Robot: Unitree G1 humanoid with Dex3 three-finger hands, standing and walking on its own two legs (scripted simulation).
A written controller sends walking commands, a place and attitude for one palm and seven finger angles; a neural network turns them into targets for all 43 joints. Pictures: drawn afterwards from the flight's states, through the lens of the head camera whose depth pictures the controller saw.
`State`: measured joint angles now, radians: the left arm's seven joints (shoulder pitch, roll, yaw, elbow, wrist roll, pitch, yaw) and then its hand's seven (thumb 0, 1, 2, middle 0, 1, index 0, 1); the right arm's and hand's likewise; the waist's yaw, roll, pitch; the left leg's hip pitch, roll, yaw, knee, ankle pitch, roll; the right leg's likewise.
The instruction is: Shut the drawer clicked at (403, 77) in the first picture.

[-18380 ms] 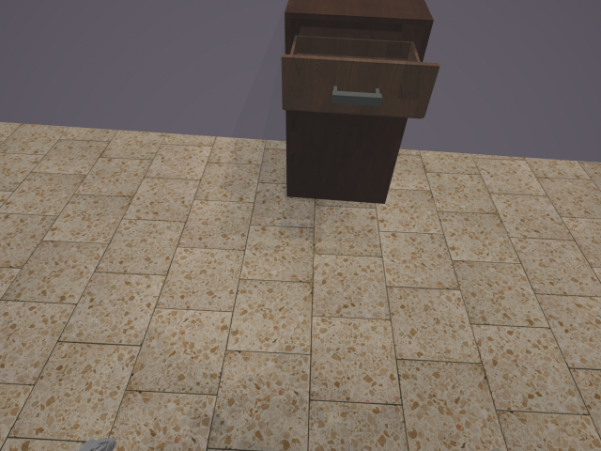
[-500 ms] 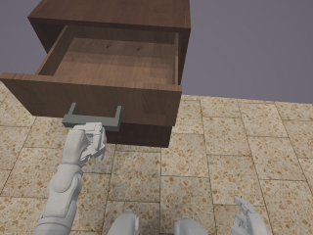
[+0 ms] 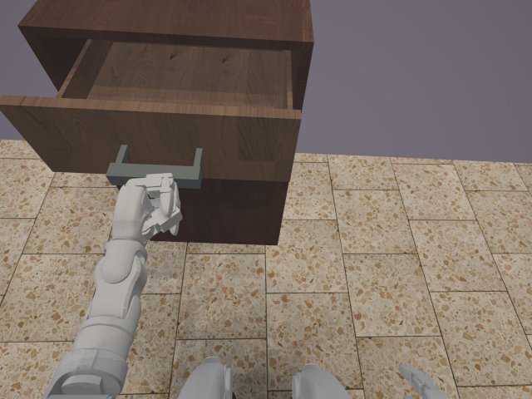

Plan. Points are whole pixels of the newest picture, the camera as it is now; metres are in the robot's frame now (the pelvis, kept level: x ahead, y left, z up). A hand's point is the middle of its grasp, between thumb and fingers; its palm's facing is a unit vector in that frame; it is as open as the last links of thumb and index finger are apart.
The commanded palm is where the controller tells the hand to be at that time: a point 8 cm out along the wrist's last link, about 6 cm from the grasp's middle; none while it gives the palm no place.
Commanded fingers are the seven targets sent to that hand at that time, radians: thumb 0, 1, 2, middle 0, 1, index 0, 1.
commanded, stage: push the drawer shut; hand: left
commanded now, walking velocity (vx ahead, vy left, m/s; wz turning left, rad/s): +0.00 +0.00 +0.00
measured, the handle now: (158, 164) +0.47 +0.17 +0.05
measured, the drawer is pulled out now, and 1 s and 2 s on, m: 0.16 0.04 0.00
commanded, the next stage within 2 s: none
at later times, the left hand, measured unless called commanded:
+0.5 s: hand (184, 173) +0.45 +0.13 +0.04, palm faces -0.03 -1.00 -0.03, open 3.0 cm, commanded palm +0.44 +0.18 +0.05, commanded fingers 0.00 0.90 0.90 -1.40 -1.60 -1.40 -1.60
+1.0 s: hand (189, 148) +0.50 +0.13 +0.04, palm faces -0.02 -1.00 -0.03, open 3.1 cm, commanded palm +0.49 +0.18 +0.05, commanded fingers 0.00 0.90 0.90 -1.40 -1.60 -1.40 -1.60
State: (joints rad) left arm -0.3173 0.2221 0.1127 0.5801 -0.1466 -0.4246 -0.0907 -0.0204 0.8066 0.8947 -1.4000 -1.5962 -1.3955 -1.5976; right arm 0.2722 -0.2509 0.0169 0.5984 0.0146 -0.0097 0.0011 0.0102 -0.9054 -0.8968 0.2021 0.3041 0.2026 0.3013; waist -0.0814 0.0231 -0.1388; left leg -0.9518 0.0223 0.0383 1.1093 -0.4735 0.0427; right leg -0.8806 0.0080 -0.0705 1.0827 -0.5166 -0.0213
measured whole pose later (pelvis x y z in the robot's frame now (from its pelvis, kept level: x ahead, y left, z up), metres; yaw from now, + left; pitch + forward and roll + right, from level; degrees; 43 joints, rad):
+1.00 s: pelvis -0.01 +0.00 -0.01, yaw -1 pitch +24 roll -3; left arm -0.87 0.39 0.31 1.16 -0.06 -0.49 -0.10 0.01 0.81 0.91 -1.40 -1.60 -1.40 -1.60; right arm 0.36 -0.26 0.03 0.64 -0.03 0.05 0.02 0.01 -0.91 -0.90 0.20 0.30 0.20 0.30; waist -0.19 0.04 -0.13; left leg -1.11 0.05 0.03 1.17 -0.47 0.04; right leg -1.04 0.03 -0.08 1.13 -0.51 -0.03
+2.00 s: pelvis -0.04 +0.02 -0.04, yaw -2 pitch +29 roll -7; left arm -1.25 0.60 0.27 1.36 0.03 -0.36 -0.06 0.01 0.55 0.93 -1.40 -1.60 -1.40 -1.60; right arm 0.41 -0.26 0.10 0.67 -0.06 -0.05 0.01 0.00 -0.91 -0.90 0.20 0.30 0.20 0.30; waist -0.31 0.04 -0.12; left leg -1.35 0.04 -0.02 1.27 -0.44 0.07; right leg -1.23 0.03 -0.12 1.18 -0.46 -0.01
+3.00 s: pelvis -0.01 +0.00 -0.02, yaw -3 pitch +27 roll -5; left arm -1.01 0.48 0.36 1.18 -0.02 -0.39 -0.09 0.02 0.82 0.89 -1.40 -1.60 -1.40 -1.60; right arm 0.40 -0.25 0.06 0.62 -0.04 0.06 0.05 0.00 -0.91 -0.90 0.20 0.30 0.20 0.30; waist -0.23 0.06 -0.13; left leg -1.19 0.06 0.01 1.21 -0.48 0.05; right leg -1.11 0.05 -0.08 1.13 -0.49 -0.02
